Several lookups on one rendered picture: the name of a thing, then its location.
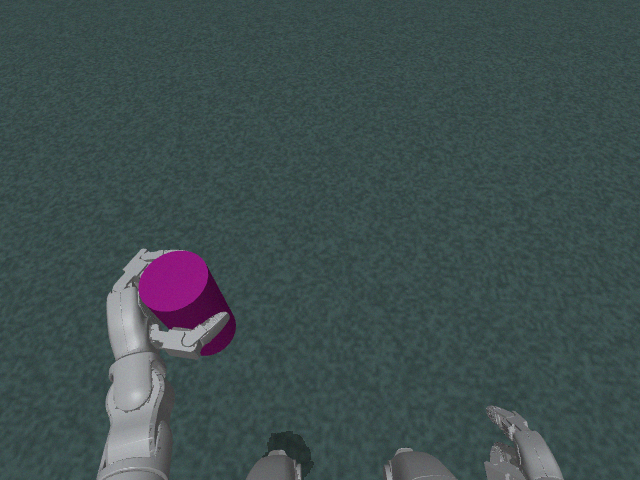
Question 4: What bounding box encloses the left robot arm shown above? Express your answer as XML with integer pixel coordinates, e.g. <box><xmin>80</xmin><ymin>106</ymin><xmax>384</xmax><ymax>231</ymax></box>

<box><xmin>96</xmin><ymin>351</ymin><xmax>175</xmax><ymax>480</ymax></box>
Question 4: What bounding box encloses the right robot hand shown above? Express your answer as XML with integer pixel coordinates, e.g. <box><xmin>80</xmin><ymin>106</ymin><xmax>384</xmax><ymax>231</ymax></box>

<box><xmin>484</xmin><ymin>405</ymin><xmax>564</xmax><ymax>480</ymax></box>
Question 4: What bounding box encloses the left robot hand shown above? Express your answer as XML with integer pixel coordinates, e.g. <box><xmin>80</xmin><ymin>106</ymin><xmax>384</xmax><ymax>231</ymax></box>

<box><xmin>106</xmin><ymin>249</ymin><xmax>230</xmax><ymax>361</ymax></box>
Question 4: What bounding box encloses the can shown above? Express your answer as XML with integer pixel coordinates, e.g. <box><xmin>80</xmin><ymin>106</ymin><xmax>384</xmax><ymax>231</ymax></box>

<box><xmin>138</xmin><ymin>251</ymin><xmax>236</xmax><ymax>356</ymax></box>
